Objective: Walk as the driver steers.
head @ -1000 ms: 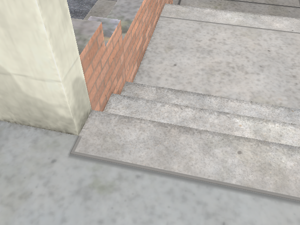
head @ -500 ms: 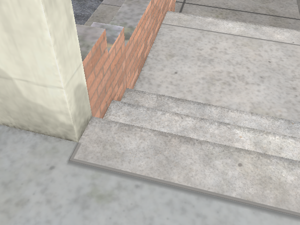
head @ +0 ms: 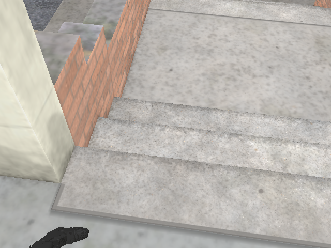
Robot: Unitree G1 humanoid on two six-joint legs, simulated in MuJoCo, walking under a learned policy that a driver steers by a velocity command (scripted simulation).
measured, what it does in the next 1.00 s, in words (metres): walks ahead: right foot, then left foot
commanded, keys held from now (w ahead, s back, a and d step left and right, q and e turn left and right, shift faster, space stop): no key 1.00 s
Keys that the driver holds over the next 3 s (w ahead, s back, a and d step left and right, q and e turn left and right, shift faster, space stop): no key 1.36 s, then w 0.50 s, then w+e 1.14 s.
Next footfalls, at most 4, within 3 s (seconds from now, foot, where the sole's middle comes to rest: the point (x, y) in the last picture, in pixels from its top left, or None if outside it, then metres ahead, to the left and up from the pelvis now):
0.04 right None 0.23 -0.11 -0.77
0.40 left None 0.21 0.12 -0.77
1.72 left None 0.30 0.14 -0.77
2.24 right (179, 198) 0.66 -0.10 -0.77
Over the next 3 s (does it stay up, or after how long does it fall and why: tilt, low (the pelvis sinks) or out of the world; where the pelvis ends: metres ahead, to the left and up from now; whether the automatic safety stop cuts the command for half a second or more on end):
stays up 0.95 -0.03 -0.17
